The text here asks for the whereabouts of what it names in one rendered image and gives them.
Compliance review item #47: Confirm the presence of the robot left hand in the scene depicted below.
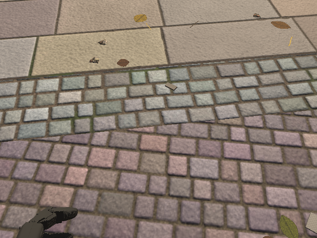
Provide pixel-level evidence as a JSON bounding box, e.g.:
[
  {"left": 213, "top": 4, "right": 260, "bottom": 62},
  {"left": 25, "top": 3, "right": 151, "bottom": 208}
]
[{"left": 16, "top": 206, "right": 78, "bottom": 238}]

